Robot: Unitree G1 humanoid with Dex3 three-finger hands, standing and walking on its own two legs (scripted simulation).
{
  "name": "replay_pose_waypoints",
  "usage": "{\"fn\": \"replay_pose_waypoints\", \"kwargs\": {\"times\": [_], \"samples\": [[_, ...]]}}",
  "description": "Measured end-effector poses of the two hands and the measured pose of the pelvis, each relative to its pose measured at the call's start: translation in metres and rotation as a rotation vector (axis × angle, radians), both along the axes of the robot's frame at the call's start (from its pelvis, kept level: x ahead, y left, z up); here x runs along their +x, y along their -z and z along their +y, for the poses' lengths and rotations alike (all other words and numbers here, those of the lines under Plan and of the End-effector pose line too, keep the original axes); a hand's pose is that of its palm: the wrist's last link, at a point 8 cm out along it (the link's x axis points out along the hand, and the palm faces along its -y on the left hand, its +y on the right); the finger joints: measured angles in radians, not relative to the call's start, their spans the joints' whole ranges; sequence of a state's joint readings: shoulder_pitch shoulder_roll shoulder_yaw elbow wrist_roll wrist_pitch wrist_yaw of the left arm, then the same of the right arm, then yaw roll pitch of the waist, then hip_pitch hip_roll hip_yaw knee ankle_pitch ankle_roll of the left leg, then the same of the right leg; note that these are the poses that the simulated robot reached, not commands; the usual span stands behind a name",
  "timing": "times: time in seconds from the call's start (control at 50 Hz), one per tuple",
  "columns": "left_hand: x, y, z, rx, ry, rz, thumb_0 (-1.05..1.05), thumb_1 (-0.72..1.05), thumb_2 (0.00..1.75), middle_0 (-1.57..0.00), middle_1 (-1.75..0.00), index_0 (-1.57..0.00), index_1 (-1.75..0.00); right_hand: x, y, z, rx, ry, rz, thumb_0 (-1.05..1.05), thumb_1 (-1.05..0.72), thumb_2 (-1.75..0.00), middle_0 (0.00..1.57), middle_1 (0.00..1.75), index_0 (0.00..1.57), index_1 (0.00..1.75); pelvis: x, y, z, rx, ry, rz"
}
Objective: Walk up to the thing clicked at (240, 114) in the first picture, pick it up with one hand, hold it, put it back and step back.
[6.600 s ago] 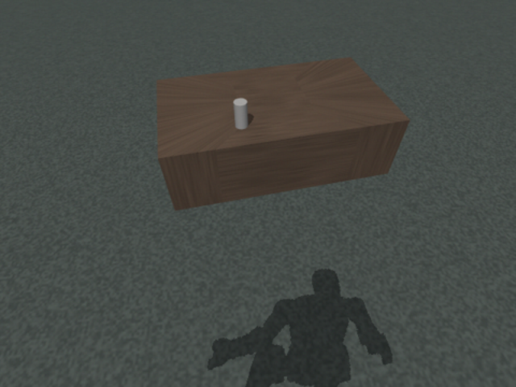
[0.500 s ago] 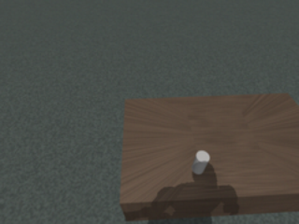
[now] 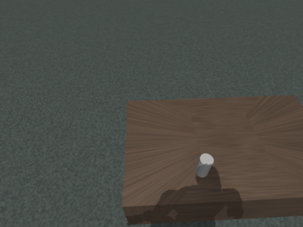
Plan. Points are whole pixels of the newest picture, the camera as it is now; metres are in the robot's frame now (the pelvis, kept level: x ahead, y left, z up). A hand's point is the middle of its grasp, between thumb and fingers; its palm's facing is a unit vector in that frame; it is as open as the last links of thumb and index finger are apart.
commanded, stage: stand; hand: right
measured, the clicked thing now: (203, 165) +0.46 -0.24 -0.36
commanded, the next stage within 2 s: go down in 0.28 s
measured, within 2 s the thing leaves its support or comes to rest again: neither
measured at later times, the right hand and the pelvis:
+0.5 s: hand out of the picture +0.11 -0.25 -0.15, palm faces +0.06 +0.94 -0.33, open 8.3 cm; pelvis -0.02 +0.00 -0.01, yaw -1 degrees
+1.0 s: hand out of the picture +0.13 -0.28 -0.15, palm faces +0.05 +0.94 -0.34, open 17.0 cm; pelvis -0.01 -0.03 -0.02, yaw -2 degrees
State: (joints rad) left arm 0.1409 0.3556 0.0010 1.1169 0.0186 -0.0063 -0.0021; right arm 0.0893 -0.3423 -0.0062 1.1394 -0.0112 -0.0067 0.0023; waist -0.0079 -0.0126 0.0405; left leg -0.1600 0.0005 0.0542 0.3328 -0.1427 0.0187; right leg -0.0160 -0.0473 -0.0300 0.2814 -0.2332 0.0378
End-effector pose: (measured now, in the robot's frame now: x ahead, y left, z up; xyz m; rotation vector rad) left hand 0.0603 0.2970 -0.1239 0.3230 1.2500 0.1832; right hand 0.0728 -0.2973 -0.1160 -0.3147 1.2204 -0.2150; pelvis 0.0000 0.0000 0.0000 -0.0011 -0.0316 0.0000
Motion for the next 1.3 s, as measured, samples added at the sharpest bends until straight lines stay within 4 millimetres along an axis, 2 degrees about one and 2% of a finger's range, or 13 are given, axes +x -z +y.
{"fn": "replay_pose_waypoints", "kwargs": {"times": [0.4, 0.46, 0.56, 0.64, 0.78, 0.94, 1.1, 1.22, 1.3], "samples": [[-0.004, 0.0, -0.001, -0.001, -0.001, -0.002, 0.0, 0.9, 0.9, -0.2, -0.3, -0.2, -0.3, -0.006, 0.0, -0.002, -0.004, 0.001, 0.006, 0.0, -0.9, -0.9, 0.2, 0.3, 0.21, 0.29, -0.002, 0.0, -0.001, -0.001, -0.001, -0.004], [0.003, -0.002, -0.006, -0.002, -0.005, -0.081, 0.01, 0.91, 0.91, -0.2, -0.3, -0.2, -0.3, 0.009, -0.002, 0.001, 0.005, 0.023, -0.077, 0.0, -0.86, -0.85, 0.17, 0.26, 0.17, 0.25, -0.009, 0.003, -0.001, -0.001, 0.014, 0.022], [0.013, -0.001, -0.022, -0.021, -0.009, -0.167, 0.01, 0.94, 0.93, -0.2, -0.3, -0.2, -0.3, 0.042, 0.0, -0.001, 0.019, 0.018, -0.153, 0.0, -0.66, -0.65, 0.11, 0.16, 0.12, 0.15, -0.021, 0.01, -0.002, -0.003, 0.018, 0.077], [0.015, -0.004, -0.036, -0.035, -0.019, -0.217, 0.01, 0.94, 0.92, -0.2, -0.3, -0.21, -0.3, 0.054, -0.002, -0.008, 0.005, -0.007, -0.148, 0.0, -0.44, -0.44, 0.1, 0.09, 0.1, 0.09, -0.022, 0.011, -0.006, 0.0, 0.013, 0.095], [0.032, -0.008, -0.059, -0.058, -0.006, -0.314, 0.01, 0.92, 0.9, -0.2, -0.3, -0.21, -0.3, 0.05, -0.006, -0.014, 0.002, -0.001, -0.098, 0.0, -0.04, -0.18, 0.09, 0.05, 0.08, 0.04, -0.019, 0.013, -0.018, 0.011, 0.014, 0.102], [0.061, -0.009, -0.077, -0.051, 0.052, -0.385, 0.01, 0.91, 0.89, -0.2, -0.3, -0.21, -0.29, 0.04, 0.001, -0.019, 0.01, 0.019, -0.077, 0.0, 0.33, -0.08, 0.06, 0.05, 0.06, 0.05, -0.013, 0.02, -0.028, 0.02, 0.026, 0.129], [0.076, -0.006, -0.088, -0.036, 0.075, -0.424, 0.01, 0.9, 0.89, -0.2, -0.29, -0.2, -0.29, 0.053, -0.002, -0.026, 0.0, 0.025, -0.144, -0.01, 0.51, -0.04, 0.05, 0.06, 0.05, 0.05, -0.002, 0.029, -0.034, 0.036, 0.036, 0.155], [0.083, -0.004, -0.092, -0.04, 0.066, -0.458, 0.01, 0.9, 0.9, -0.19, -0.29, -0.19, -0.29, 0.063, -0.007, -0.026, 0.006, 0.006, -0.164, -0.01, 0.56, -0.03, 0.05, 0.06, 0.05, 0.05, 0.005, 0.034, -0.037, 0.047, 0.038, 0.167], [0.086, -0.003, -0.093, -0.047, 0.07, -0.476, 0.01, 0.9, 0.9, -0.19, -0.29, -0.19, -0.29, 0.064, -0.008, -0.026, 0.009, 0.005, -0.157, -0.01, 0.58, -0.03, 0.05, 0.06, 0.05, 0.05, 0.006, 0.037, -0.037, 0.052, 0.039, 0.175]]}}
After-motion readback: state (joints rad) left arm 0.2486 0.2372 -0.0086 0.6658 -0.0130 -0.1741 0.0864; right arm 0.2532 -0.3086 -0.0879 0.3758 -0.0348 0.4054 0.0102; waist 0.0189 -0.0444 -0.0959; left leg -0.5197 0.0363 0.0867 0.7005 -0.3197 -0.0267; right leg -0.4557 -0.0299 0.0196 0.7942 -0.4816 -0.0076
